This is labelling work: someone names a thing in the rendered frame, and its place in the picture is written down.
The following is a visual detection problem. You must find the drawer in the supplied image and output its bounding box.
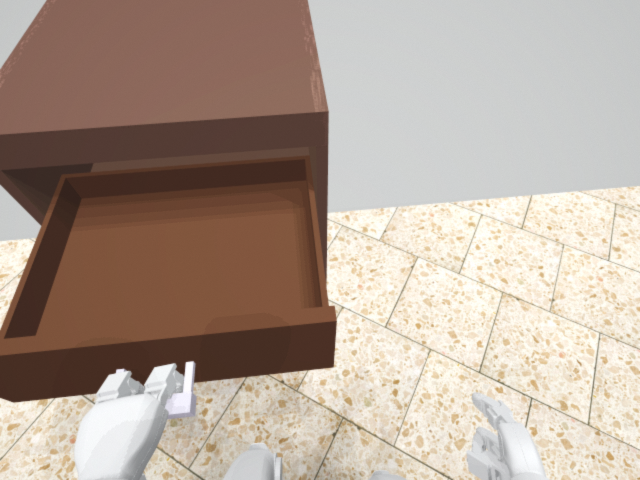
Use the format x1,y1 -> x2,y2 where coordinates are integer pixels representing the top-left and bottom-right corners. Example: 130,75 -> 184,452
0,155 -> 337,403

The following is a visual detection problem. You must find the cabinet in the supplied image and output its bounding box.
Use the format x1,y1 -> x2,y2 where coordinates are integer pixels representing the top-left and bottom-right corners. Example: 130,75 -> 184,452
0,0 -> 329,287

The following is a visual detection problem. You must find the robot left thigh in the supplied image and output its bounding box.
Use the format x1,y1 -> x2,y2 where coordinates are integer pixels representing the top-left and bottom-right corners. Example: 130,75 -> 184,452
223,450 -> 283,480

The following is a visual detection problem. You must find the robot left hand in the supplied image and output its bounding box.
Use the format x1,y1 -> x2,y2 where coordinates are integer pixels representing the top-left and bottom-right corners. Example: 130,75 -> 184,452
74,363 -> 184,480

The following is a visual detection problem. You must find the robot left shin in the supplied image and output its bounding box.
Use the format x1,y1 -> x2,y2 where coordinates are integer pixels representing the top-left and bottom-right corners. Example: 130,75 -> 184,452
249,443 -> 269,451

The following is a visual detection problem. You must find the handle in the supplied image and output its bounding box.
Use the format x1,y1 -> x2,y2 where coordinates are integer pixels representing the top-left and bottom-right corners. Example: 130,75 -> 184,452
116,361 -> 197,419

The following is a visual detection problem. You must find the robot right hand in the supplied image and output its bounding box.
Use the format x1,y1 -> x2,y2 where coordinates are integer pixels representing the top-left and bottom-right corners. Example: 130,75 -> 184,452
466,392 -> 546,480

